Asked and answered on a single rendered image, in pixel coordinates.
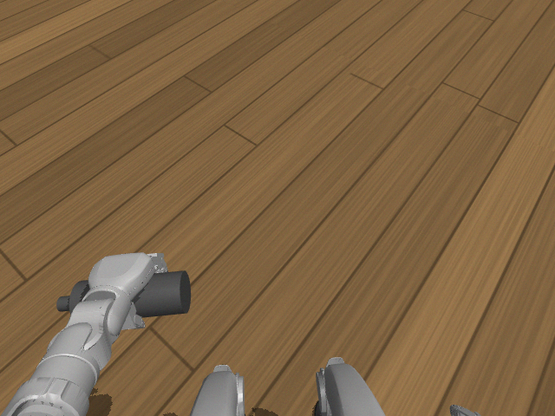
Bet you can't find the left robot hand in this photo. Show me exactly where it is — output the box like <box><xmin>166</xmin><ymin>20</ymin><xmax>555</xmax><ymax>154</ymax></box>
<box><xmin>88</xmin><ymin>252</ymin><xmax>168</xmax><ymax>330</ymax></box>

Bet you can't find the bottle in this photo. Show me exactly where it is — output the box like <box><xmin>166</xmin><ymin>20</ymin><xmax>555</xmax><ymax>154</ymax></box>
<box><xmin>56</xmin><ymin>270</ymin><xmax>191</xmax><ymax>318</ymax></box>

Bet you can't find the left robot arm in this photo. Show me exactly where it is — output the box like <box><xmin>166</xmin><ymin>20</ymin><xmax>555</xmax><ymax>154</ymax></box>
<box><xmin>1</xmin><ymin>285</ymin><xmax>131</xmax><ymax>416</ymax></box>

